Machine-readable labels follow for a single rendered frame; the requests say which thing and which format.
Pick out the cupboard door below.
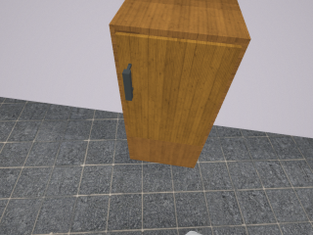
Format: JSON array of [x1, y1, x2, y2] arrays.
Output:
[[114, 31, 242, 146]]

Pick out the handle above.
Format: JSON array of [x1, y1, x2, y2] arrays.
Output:
[[122, 64, 134, 101]]

